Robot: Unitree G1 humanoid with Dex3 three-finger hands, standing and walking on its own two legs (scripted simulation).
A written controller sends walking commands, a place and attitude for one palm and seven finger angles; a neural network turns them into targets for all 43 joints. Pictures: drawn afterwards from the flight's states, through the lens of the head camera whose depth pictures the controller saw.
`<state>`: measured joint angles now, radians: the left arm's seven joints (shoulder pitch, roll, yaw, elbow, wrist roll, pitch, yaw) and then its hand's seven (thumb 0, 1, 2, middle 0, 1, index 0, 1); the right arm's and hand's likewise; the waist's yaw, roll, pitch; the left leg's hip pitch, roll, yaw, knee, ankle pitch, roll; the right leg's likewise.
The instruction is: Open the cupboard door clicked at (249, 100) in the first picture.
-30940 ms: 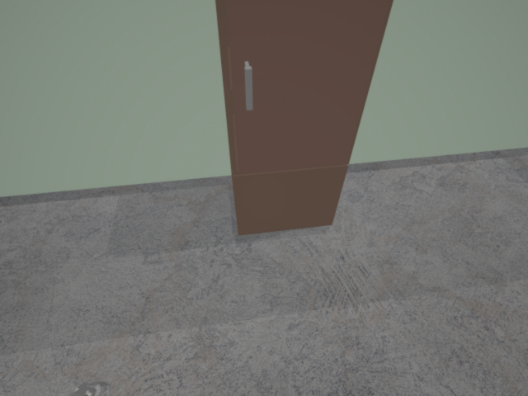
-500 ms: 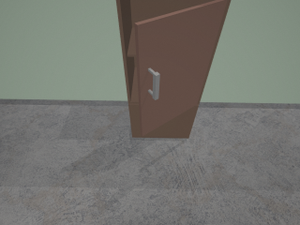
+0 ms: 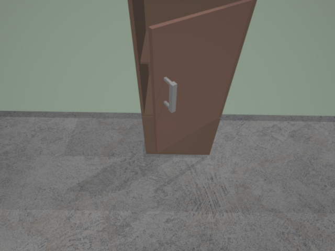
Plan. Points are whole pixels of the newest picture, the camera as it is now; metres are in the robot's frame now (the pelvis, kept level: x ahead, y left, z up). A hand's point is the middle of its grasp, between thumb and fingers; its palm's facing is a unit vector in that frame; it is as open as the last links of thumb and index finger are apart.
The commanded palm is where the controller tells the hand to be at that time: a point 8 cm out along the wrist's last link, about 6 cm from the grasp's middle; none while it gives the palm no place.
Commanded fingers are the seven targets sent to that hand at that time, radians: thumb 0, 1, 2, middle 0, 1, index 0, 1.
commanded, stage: walk to a spot facing it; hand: left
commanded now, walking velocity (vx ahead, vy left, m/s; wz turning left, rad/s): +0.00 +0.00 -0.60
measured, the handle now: (169, 95) +0.60 +0.03 +0.01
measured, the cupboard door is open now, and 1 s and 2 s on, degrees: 36 36 36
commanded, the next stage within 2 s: none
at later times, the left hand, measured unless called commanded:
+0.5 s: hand out of the picture +0.06 +0.16 -0.16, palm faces -0.13 -0.95 -0.27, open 7.4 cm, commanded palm none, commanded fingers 0.00 0.90 0.90 -0.20 -0.30 -0.20 -0.30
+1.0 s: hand (123, 240) +0.18 +0.14 -0.17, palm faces -0.47 -0.85 -0.25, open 7.4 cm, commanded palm none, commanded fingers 0.00 0.90 0.90 -0.20 -0.30 -0.20 -0.30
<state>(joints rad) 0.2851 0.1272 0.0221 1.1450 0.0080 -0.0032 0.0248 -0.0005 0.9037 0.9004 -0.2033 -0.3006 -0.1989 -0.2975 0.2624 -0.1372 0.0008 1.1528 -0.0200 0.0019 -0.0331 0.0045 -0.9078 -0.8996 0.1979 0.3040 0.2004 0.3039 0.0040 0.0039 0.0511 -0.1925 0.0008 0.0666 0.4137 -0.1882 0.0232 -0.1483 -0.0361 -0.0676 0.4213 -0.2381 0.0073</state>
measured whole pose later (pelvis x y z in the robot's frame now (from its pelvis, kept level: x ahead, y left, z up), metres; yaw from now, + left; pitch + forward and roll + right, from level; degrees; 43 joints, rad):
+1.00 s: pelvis -0.01 -0.01 -0.01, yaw -31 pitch +1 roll -1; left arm 0.15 0.27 0.09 0.89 0.02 0.05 -0.04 0.00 0.91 0.90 -0.20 -0.30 -0.20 -0.30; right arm 0.23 -0.22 -0.03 0.90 -0.03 0.02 -0.03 0.01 -0.90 -0.90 0.20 0.30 0.21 0.30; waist 0.01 0.01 0.13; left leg -0.22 0.13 0.11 0.56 -0.34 -0.06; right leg -0.39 -0.02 -0.04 0.74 -0.38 0.03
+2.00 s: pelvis +0.04 -0.08 -0.01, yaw -68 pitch +2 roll -1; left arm 0.33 0.20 0.08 0.97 0.02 0.01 -0.03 0.00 0.90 0.90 -0.21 -0.30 -0.20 -0.30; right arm 0.19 -0.24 -0.05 0.87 -0.02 -0.04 0.00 0.01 -0.90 -0.90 0.20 0.30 0.20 0.30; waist 0.03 -0.02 0.04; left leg -0.34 0.04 0.05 0.56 -0.30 -0.03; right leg -0.23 0.04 0.12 0.58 -0.39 -0.02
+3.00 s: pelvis +0.09 -0.53 -0.02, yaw -90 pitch -1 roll +1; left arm 0.38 0.17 0.06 1.13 0.02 -0.03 -0.01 0.00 0.91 0.90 -0.20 -0.30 -0.20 -0.30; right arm 0.12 -0.16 -0.03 0.96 -0.03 -0.08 0.00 0.00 -0.91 -0.90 0.20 0.30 0.20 0.30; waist 0.04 -0.05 0.06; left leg -0.36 0.05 0.16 0.61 -0.25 0.04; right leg -0.33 -0.01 -0.02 1.17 -0.42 -0.05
